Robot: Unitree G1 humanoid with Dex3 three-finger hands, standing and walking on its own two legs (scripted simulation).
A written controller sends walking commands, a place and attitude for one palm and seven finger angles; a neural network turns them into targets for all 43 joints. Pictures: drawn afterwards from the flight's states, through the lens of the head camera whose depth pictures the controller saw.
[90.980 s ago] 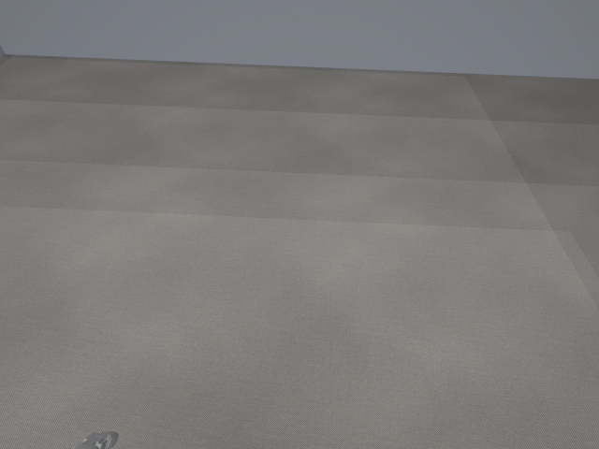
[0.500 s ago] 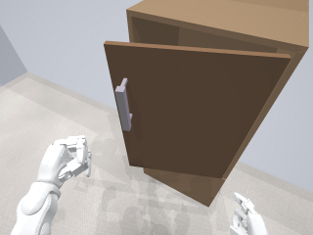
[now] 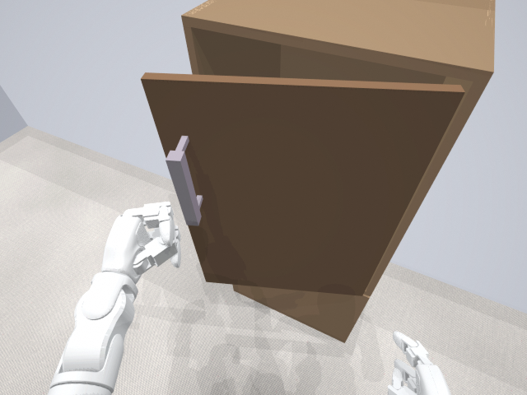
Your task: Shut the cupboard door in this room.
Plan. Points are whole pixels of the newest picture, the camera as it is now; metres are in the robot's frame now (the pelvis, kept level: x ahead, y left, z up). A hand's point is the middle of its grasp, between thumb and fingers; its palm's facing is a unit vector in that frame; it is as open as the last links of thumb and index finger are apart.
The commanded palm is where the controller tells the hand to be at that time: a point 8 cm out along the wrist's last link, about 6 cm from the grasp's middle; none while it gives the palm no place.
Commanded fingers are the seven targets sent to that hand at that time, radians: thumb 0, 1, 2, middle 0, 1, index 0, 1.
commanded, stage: bring the fist close to the handle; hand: left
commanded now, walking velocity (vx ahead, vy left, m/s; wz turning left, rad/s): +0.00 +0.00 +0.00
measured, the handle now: (189, 182) +0.43 +0.15 +0.09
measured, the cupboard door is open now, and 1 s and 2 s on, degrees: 20 20 2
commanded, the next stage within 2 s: push the door shut along its arc in 0.68 s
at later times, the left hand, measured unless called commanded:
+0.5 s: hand (201, 221) +0.34 +0.12 +0.10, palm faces -0.05 -1.00 -0.03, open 3.1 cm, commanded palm +0.31 +0.17 +0.10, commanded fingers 0.00 0.90 0.90 -1.30 -1.50 -1.30 -1.50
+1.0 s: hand (207, 216) +0.35 +0.11 +0.10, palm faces -0.10 -0.99 -0.05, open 3.1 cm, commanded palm +0.34 +0.16 +0.10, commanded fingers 0.00 0.90 0.90 -1.30 -1.50 -1.30 -1.50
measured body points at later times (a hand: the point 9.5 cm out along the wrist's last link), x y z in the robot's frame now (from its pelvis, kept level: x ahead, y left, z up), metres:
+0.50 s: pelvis +0.01 +0.00 +0.00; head +0.02 -0.02 +0.45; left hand +0.34 +0.17 +0.10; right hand +0.15 -0.24 -0.09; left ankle +0.00 +0.08 -0.72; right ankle +0.00 -0.07 -0.72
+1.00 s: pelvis -0.01 +0.00 +0.00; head +0.01 -0.02 +0.45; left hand +0.35 +0.16 +0.11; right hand +0.15 -0.24 -0.09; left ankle +0.00 +0.08 -0.72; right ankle +0.00 -0.07 -0.72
